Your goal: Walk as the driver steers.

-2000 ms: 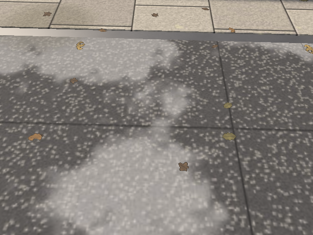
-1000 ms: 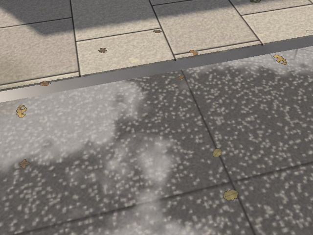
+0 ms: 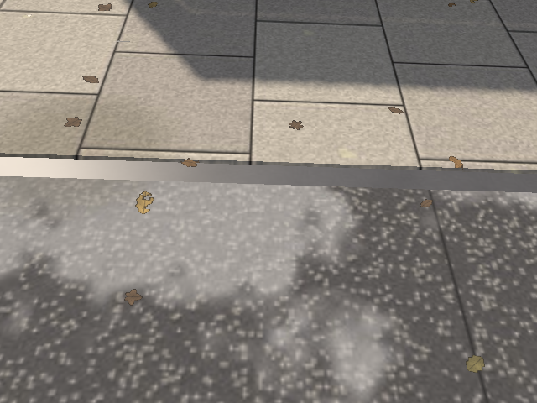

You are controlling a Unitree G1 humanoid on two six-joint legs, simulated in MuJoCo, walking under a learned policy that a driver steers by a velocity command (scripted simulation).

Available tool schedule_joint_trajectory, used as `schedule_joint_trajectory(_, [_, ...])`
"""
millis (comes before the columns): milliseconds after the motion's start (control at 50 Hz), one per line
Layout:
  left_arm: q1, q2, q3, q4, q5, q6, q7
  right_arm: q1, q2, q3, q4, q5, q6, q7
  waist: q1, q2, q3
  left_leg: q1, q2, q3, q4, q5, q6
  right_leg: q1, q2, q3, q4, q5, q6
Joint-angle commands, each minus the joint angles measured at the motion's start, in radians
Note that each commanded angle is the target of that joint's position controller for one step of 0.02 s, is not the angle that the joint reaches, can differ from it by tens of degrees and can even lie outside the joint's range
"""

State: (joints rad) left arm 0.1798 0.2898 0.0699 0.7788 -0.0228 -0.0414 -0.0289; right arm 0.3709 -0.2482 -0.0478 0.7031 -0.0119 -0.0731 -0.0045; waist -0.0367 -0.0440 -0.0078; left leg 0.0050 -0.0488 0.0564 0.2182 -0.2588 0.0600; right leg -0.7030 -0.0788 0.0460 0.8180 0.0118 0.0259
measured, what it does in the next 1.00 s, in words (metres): walks ahead, turning right: right foot, then left foot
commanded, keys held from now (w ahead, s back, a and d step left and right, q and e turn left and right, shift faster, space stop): w+e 0.48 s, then w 0.40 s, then w+q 0.12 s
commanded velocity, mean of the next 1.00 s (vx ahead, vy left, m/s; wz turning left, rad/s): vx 0.48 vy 0.00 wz -0.32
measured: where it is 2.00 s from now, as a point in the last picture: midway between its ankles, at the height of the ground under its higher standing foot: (319, 210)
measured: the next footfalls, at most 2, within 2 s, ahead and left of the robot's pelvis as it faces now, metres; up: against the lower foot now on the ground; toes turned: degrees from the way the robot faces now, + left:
right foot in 0.22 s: +0.28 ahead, -0.15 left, +0.00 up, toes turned -8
left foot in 0.68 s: +0.60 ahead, +0.00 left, +0.00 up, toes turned -22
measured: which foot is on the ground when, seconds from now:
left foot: down 0.00-0.22, up 0.24-0.66, down 0.68-1.00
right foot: up 0.00-0.20, down 0.22-0.68, up 0.70-1.00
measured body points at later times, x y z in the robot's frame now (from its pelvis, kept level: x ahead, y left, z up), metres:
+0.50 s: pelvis +0.27 -0.07 +0.00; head +0.31 -0.09 +0.45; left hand +0.43 +0.18 -0.11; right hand +0.40 -0.37 -0.08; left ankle +0.46 +0.08 -0.68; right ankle +0.24 -0.14 -0.75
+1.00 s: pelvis +0.56 -0.09 +0.00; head +0.59 -0.09 +0.45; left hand +0.82 +0.07 -0.09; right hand +0.48 -0.35 -0.12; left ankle +0.56 +0.01 -0.75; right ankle +0.62 -0.30 -0.69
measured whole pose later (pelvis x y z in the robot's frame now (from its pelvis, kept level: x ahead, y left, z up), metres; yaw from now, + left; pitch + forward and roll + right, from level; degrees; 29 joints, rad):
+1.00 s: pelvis +0.56 -0.09 +0.00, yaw -20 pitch +2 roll +1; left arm 0.13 0.28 0.04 0.68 0.00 -0.07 -0.01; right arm 0.40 -0.26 -0.04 0.79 0.01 -0.08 0.01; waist -0.08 -0.04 0.02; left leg -0.12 -0.06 -0.01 0.28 -0.20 0.05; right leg -0.63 -0.08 0.06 0.77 -0.11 0.02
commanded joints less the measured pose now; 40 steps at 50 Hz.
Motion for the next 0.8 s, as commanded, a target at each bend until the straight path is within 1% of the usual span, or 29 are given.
schedule_joint_trajectory(20, [-0.159, 0.041, -0.002, -0.106, -0.004, -0.021, -0.013, -0.002, -0.170, -0.053, -0.029, 0.005, -0.016, -0.005, -0.041, 0.112, 0.108, -0.006, 0.286, -0.061, -0.117, 0.218, 0.118, -0.074, 0.003, -0.002, -0.103, 0.058, -0.007])
schedule_joint_trajectory(100, [-0.228, 0.025, -0.015, -0.149, -0.002, -0.032, -0.039, 0.026, -0.180, -0.059, 0.013, 0.019, -0.003, -0.008, -0.063, 0.103, 0.136, 0.078, 0.310, 0.000, -0.068, 0.347, 0.104, -0.064, 0.021, -0.057, -0.202, -0.004, -0.052])
schedule_joint_trajectory(140, [-0.221, 0.039, -0.010, -0.166, -0.002, -0.035, -0.050, 0.013, -0.202, -0.064, 0.018, 0.022, 0.008, -0.015, -0.039, 0.129, 0.104, 0.110, 0.311, 0.035, 0.021, 0.636, 0.083, 0.013, 0.061, -0.107, -0.230, -0.088, -0.089])
schedule_joint_trajectory(160, [-0.191, 0.059, -0.001, -0.167, 0.000, -0.033, -0.050, 0.006, -0.219, -0.068, 0.017, 0.023, 0.014, -0.021, -0.016, 0.158, 0.057, 0.128, 0.309, 0.051, 0.099, 0.861, 0.069, 0.086, 0.098, -0.142, -0.222, -0.137, -0.110])
schedule_joint_trajectory(180, [-0.112, 0.091, 0.016, -0.155, -0.001, -0.029, -0.048, -0.001, -0.234, -0.070, 0.015, 0.021, 0.022, -0.029, 0.031, 0.178, -0.008, 0.131, 0.301, 0.072, 0.224, 1.049, 0.053, 0.198, 0.138, -0.169, -0.216, -0.177, -0.135])
schedule_joint_trajectory(200, [0.037, 0.138, 0.042, -0.125, -0.004, -0.026, -0.039, -0.015, -0.238, -0.068, 0.012, 0.024, 0.028, -0.035, 0.117, 0.163, -0.095, 0.060, 0.273, 0.103, 0.422, 1.096, 0.023, 0.421, 0.176, -0.174, -0.267, -0.134, -0.171])
schedule_joint_trajectory(220, [0.207, 0.201, 0.070, -0.095, -0.007, -0.017, -0.021, -0.015, -0.225, -0.058, -0.003, 0.016, 0.020, -0.040, 0.199, 0.107, -0.187, -0.181, 0.242, 0.099, 0.689, 0.868, -0.016, 0.747, 0.103, -0.027, -0.276, -0.114, -0.224])
schedule_joint_trajectory(240, [0.257, 0.302, 0.086, -0.092, -0.009, -0.018, -0.009, 0.082, -0.074, -0.008, -0.053, -0.014, -0.008, -0.019, 0.106, -0.178, -0.307, -0.640, 0.036, 0.046, 1.100, -0.139, -0.089, 1.122, -0.201, 0.554, -0.321, -0.279, -0.425])
schedule_joint_trajectory(260, [0.288, 0.229, 0.065, -0.101, -0.004, -0.024, -0.006, 0.001, -0.128, -0.009, -0.054, 0.015, -0.049, -0.003, 0.171, -0.108, -0.433, -0.753, -0.008, -0.178, 1.246, -0.304, -0.079, 1.182, -0.257, 0.815, -0.482, -0.395, -0.467])
schedule_joint_trajectory(280, [0.243, 0.186, 0.053, -0.099, 0.003, -0.027, -0.003, -0.098, -0.178, -0.022, -0.092, 0.055, -0.069, 0.008, 0.184, -0.069, -0.275, -0.839, 0.054, -0.191, 1.230, -0.218, -0.060, 1.083, -0.227, 0.652, -0.515, -0.368, -0.407])
schedule_joint_trajectory(300, [0.173, 0.162, 0.044, -0.112, -0.001, -0.028, 0.000, -0.134, -0.173, -0.014, -0.106, 0.048, -0.081, 0.006, 0.139, 0.016, -0.169, -0.815, 0.102, -0.178, 1.134, -0.134, -0.046, 0.917, -0.182, 0.528, -0.523, -0.300, -0.369])
schedule_joint_trajectory(320, [0.102, 0.136, 0.035, -0.127, 0.001, -0.027, 0.001, -0.151, -0.173, -0.019, -0.105, 0.018, -0.083, 0.001, 0.092, 0.062, -0.090, -0.761, 0.132, -0.165, 1.036, -0.096, -0.050, 0.758, -0.142, 0.447, -0.541, -0.201, -0.344])
schedule_joint_trajectory(340, [0.059, 0.113, 0.025, -0.146, 0.014, -0.028, 0.005, -0.136, -0.180, -0.027, -0.103, 0.005, -0.074, -0.001, 0.054, 0.043, -0.055, -0.691, 0.152, -0.167, 0.993, -0.068, -0.058, 0.647, -0.109, 0.388, -0.570, -0.119, -0.340])
schedule_joint_trajectory(380, [0.025, 0.119, 0.026, -0.155, 0.016, -0.029, 0.013, -0.095, -0.164, -0.025, -0.096, -0.003, -0.049, 0.000, 0.014, 0.008, -0.024, -0.636, 0.160, -0.146, 0.927, -0.054, -0.088, 0.521, -0.085, 0.337, -0.608, -0.027, -0.352])
schedule_joint_trajectory(420, [0.030, 0.139, 0.030, -0.145, 0.012, -0.032, 0.022, -0.113, -0.138, -0.015, -0.102, -0.011, -0.032, -0.004, 0.007, 0.012, 0.006, -0.612, 0.156, -0.116, 0.817, -0.004, -0.121, 0.417, -0.057, 0.259, -0.618, 0.047, -0.342])
schedule_joint_trajectory(460, [0.046, 0.158, 0.036, -0.134, 0.006, -0.029, 0.032, -0.195, -0.109, -0.001, -0.122, -0.014, -0.031, -0.004, 0.034, 0.001, 0.023, -0.576, 0.134, -0.098, 0.652, 0.146, -0.138, 0.360, -0.006, 0.200, -0.611, 0.021, -0.306])
schedule_joint_trajectory(500, [0.081, 0.160, 0.036, -0.118, -0.001, -0.023, 0.037, -0.275, -0.089, 0.008, -0.132, -0.006, -0.036, 0.001, 0.076, -0.019, 0.018, -0.515, 0.098, -0.087, 0.476, 0.297, -0.142, 0.353, 0.024, 0.170, -0.588, -0.047, -0.267])
schedule_joint_trajectory(540, [0.137, 0.158, 0.034, -0.096, -0.004, -0.019, 0.037, -0.327, -0.097, 0.007, -0.137, 0.011, -0.044, 0.012, 0.112, -0.033, 0.003, -0.477, 0.079, -0.090, 0.389, 0.378, -0.140, 0.400, -0.003, 0.199, -0.569, -0.102, -0.254])
schedule_joint_trajectory(580, [0.166, 0.150, 0.030, -0.078, -0.006, -0.016, 0.036, -0.348, -0.121, -0.002, -0.144, 0.018, -0.051, 0.020, 0.120, -0.044, 0.005, -0.486, 0.084, -0.113, 0.331, 0.358, -0.117, 0.481, -0.042, 0.247, -0.520, -0.139, -0.241])
schedule_joint_trajectory(620, [0.172, 0.152, 0.030, -0.071, 0.000, -0.013, 0.035, -0.336, -0.148, -0.016, -0.146, 0.018, -0.056, 0.025, 0.103, -0.061, 0.008, -0.475, 0.084, -0.118, 0.302, 0.275, -0.081, 0.552, -0.082, 0.297, -0.467, -0.124, -0.222])
schedule_joint_trajectory(640, [0.164, 0.155, 0.032, -0.071, 0.004, -0.009, 0.034, -0.307, -0.155, -0.022, -0.141, 0.018, -0.058, 0.025, 0.081, -0.073, 0.008, -0.440, 0.078, -0.104, 0.284, 0.229, -0.060, 0.569, -0.088, 0.307, -0.435, -0.084, -0.211])
schedule_joint_trajectory(660, [0.156, 0.143, 0.028, -0.074, 0.007, -0.007, 0.032, -0.238, -0.169, -0.034, -0.124, 0.014, -0.060, 0.022, 0.041, -0.071, -0.015, -0.346, 0.062, -0.080, 0.253, 0.204, -0.033, 0.572, -0.060, 0.294, -0.362, 0.014, -0.192])
schedule_joint_trajectory(680, [0.158, 0.102, 0.013, -0.082, 0.014, -0.008, 0.028, -0.124, -0.204, -0.049, -0.108, 0.003, -0.066, 0.017, -0.015, -0.036, -0.106, -0.165, 0.121, -0.128, 0.265, 0.214, 0.015, 0.532, -0.005, 0.244, -0.183, 0.059, -0.160])
schedule_joint_trajectory(700, [0.244, 0.040, -0.010, -0.095, 0.031, -0.016, 0.028, 0.016, -0.281, -0.067, -0.099, -0.009, -0.063, 0.014, -0.027, 0.154, -0.273, 0.149, 0.318, -0.388, 0.293, 0.207, 0.123, 0.331, 0.097, 0.159, 0.144, -0.186, -0.105])
schedule_joint_trajectory(720, [0.332, 0.023, -0.020, -0.094, -0.006, -0.029, 0.028, 0.099, -0.304, -0.081, -0.040, 0.004, -0.048, 0.030, -0.009, 0.431, -0.333, 0.321, 0.451, -0.831, 0.112, -0.117, 0.246, 0.035, 0.185, 0.095, 0.407, -0.589, -0.052])
schedule_joint_trajectory(740, [0.246, 0.123, 0.001, -0.089, -0.021, -0.029, 0.030, 0.077, -0.212, -0.057, -0.049, 0.022, -0.046, 0.031, -0.043, 0.256, -0.214, 0.256, 0.432, -0.837, 0.062, -0.318, 0.208, -0.073, 0.126, 0.145, 0.502, -0.547, -0.056])
schedule_joint_trajectory(760, [0.119, 0.150, 0.008, -0.118, -0.015, -0.029, 0.030, 0.013, -0.173, -0.043, -0.056, 0.020, -0.040, 0.026, -0.052, 0.152, -0.095, 0.133, 0.393, -0.681, 0.058, -0.264, 0.169, -0.100, 0.084, 0.106, 0.500, -0.454, -0.061])
schedule_joint_trajectory(780, [0.063, 0.133, 0.003, -0.135, 0.002, -0.029, 0.030, -0.037, -0.160, -0.034, -0.062, 0.008, -0.035, 0.026, -0.033, 0.097, -0.030, 0.017, 0.351, -0.569, 0.045, -0.129, 0.162, -0.075, 0.047, 0.074, 0.460, -0.388, -0.060])
schedule_joint_trajectory(800, [0.050, 0.114, 0.004, -0.143, 0.013, -0.031, 0.028, -0.069, -0.143, -0.028, -0.059, 0.004, -0.034, 0.025, -0.007, 0.099, 0.005, -0.057, 0.313, -0.496, 0.024, -0.032, 0.161, -0.047, 0.014, 0.068, 0.393, -0.338, -0.058])
Over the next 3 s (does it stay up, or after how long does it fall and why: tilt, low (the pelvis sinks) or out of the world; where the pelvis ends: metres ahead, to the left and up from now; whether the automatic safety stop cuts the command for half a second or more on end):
stays up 1.64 -0.22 0.00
